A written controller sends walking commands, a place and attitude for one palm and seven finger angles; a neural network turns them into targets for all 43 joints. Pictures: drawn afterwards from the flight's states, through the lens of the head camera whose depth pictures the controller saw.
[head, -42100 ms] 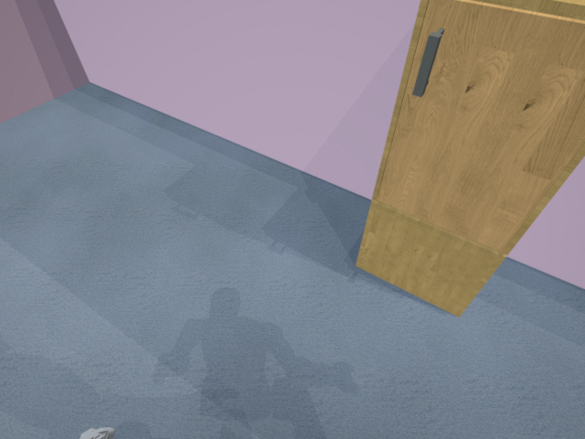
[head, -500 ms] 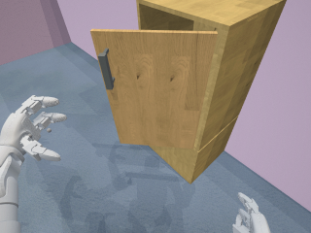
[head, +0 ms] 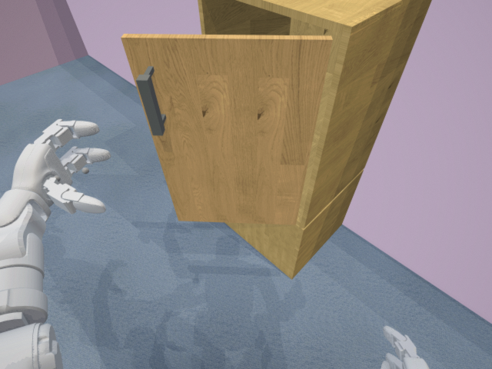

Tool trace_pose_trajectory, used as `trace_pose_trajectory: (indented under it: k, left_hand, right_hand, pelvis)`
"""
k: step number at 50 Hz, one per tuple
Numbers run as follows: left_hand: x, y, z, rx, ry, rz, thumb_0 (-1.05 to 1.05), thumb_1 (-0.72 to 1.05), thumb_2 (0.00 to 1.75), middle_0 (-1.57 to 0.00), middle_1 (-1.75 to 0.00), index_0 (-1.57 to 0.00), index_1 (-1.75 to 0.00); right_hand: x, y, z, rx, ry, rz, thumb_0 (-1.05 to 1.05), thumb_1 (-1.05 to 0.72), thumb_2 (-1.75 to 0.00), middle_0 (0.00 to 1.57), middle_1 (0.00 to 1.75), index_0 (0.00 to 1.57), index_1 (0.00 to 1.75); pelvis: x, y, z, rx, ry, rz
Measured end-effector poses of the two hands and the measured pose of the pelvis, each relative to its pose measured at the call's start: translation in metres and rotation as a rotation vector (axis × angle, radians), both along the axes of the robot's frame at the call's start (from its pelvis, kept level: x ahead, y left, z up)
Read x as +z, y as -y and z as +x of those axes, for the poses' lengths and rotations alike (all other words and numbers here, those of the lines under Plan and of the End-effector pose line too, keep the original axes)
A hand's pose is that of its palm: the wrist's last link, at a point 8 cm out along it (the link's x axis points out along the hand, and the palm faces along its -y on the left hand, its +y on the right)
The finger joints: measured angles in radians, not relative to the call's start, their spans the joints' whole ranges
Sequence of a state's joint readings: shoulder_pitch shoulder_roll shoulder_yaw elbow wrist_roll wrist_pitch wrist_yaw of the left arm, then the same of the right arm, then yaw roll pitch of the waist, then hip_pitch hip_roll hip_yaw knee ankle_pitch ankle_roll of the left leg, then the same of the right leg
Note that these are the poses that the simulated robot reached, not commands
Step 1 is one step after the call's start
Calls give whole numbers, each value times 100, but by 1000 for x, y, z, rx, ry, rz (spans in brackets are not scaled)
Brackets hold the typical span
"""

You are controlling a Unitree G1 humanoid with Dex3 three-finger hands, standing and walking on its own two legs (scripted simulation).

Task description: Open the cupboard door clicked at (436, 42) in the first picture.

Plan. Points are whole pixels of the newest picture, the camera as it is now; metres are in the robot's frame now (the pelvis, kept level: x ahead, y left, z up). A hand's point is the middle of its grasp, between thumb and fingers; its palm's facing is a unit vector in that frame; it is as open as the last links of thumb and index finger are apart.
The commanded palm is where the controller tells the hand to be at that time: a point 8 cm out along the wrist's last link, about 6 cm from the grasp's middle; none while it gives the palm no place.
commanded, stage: move the hooked fingers beside the handle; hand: left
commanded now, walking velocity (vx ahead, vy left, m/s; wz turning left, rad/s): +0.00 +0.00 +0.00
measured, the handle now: (154, 101) +0.59 +0.22 +0.13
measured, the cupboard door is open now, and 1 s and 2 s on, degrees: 41 41 41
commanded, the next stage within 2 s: none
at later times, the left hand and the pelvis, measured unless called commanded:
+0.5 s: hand (98, 141) +0.43 +0.28 +0.15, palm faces +0.02 -1.00 +0.00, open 14.0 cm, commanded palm +0.42 +0.33 +0.14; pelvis +0.00 +0.01 -0.01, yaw -1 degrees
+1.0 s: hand (106, 116) +0.51 +0.29 +0.15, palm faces +0.00 -1.00 +0.01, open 14.0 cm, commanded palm +0.51 +0.34 +0.14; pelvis +0.01 +0.02 -0.02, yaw -1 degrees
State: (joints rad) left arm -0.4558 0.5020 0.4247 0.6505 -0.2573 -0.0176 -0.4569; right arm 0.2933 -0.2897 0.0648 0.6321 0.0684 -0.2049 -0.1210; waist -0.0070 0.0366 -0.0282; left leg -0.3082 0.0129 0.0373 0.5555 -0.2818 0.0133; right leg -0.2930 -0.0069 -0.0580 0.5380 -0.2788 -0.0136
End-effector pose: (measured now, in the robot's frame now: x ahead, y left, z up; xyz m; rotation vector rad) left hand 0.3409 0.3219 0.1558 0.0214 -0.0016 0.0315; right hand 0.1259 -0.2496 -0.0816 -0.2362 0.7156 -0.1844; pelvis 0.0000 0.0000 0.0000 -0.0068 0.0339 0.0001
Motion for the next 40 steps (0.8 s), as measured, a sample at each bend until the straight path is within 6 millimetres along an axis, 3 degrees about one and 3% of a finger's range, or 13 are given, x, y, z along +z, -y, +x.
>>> trace_pose_trajectory:
  k: [25, 40]
  left_hand:
    - [-3, -9, 71, -8, -19, -21, -1, -50, 30, -30, -120, -31, -120]
    - [-6, -16, 118, -18, -36, -22, -1, -50, 30, -30, -120, -31, -120]
  right_hand:
    - [-18, 17, -63, -97, -262, -50, 1, -90, -89, 21, 30, 20, 30]
    - [-24, 16, -113, -171, -456, -78, 1, -90, -89, 21, 30, 20, 30]
  pelvis:
    - [-7, -6, 4, -8, -93, -10]
    - [-13, -12, 4, -12, -176, -23]
